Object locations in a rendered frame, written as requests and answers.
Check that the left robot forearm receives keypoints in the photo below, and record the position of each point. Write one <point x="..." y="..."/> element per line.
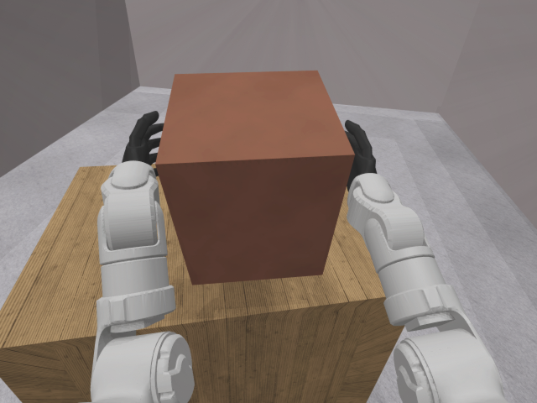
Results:
<point x="135" y="282"/>

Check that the right robot forearm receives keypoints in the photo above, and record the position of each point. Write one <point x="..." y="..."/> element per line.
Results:
<point x="416" y="293"/>

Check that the pedestal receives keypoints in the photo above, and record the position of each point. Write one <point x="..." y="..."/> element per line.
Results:
<point x="309" y="339"/>

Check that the robot left hand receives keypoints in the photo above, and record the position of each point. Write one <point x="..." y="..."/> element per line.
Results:
<point x="140" y="144"/>

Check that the carton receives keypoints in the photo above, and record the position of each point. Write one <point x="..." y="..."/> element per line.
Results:
<point x="254" y="167"/>

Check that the left robot upper arm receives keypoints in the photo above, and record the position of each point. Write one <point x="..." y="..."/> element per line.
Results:
<point x="149" y="368"/>

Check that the right robot upper arm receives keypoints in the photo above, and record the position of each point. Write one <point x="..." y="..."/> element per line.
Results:
<point x="446" y="367"/>

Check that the robot right hand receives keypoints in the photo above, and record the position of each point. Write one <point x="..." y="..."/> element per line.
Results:
<point x="364" y="161"/>

